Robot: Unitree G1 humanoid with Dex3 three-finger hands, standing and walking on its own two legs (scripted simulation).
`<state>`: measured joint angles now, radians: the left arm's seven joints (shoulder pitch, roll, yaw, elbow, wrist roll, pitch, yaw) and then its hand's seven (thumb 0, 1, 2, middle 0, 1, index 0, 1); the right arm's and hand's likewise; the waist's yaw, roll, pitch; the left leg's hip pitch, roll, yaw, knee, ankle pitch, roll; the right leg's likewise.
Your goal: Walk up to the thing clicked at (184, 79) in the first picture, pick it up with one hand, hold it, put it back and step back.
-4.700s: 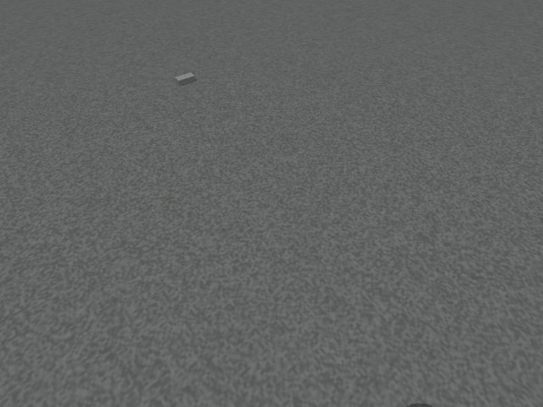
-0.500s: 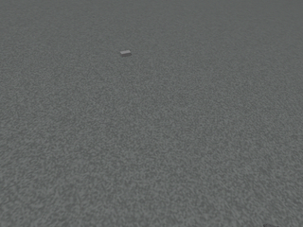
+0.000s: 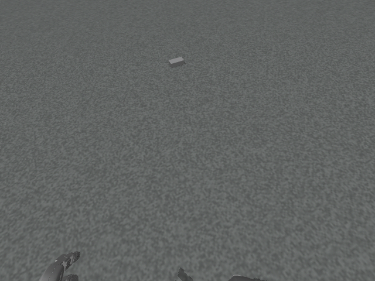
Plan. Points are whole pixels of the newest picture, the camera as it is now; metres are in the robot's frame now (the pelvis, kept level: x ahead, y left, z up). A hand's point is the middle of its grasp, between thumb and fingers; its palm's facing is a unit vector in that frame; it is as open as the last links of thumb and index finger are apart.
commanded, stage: walk up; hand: left
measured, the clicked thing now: (176, 62) +1.94 +0.14 -0.74
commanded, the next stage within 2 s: none
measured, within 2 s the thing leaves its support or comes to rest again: neither
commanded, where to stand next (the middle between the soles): +1.48 -0.06 m, yaw -1 degrees
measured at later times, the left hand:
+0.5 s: hand (96, 189) +0.39 +0.29 -0.14, palm faces -0.06 -0.95 -0.32, open 7.4 cm
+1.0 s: hand (134, 106) +0.69 +0.21 -0.10, palm faces -0.02 -0.92 -0.40, open 7.4 cm
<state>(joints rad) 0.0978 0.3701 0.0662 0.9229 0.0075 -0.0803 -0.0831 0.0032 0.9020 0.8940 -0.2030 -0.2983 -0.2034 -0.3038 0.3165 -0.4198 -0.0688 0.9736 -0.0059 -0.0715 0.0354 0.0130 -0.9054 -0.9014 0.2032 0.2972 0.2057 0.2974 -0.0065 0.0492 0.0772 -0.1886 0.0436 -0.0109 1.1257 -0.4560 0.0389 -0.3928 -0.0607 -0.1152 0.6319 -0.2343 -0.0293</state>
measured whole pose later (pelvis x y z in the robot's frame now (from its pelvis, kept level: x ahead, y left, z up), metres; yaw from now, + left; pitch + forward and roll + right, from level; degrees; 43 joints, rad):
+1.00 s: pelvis +0.60 -0.06 +0.02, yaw -2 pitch -3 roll +1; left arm 0.24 0.37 0.04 0.89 0.00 -0.09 -0.05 0.00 0.90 0.89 -0.21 -0.30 -0.21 -0.30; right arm 0.26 -0.43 -0.06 0.91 0.00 -0.06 0.05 0.01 -0.91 -0.90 0.20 0.30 0.20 0.30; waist 0.02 0.06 0.07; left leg -0.44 0.05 -0.03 1.09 -0.28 0.03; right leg -0.19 -0.01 -0.07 0.47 -0.23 -0.05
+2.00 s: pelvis +1.02 -0.09 +0.02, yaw -1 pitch -4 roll +1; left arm 0.29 0.37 0.03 0.88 0.00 -0.09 -0.04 0.00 0.90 0.89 -0.21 -0.30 -0.21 -0.30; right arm 0.28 -0.43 -0.06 0.89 0.00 -0.04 0.05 0.01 -0.91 -0.90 0.20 0.30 0.20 0.30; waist 0.02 0.07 0.09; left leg -0.45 0.02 -0.05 1.05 -0.33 0.03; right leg -0.21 -0.03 -0.06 0.48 -0.21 -0.03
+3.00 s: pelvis +1.32 -0.08 +0.02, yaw +0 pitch -4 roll +0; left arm 0.34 0.38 0.03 0.87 0.01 -0.09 -0.03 0.00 0.90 0.89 -0.21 -0.30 -0.21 -0.30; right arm 0.27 -0.44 -0.06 0.87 -0.02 -0.02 0.06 0.01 -0.91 -0.90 0.20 0.30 0.20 0.30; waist 0.02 0.08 0.09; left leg -0.48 0.07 -0.02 0.91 -0.31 0.01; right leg -0.19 -0.02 -0.05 0.48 -0.23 -0.02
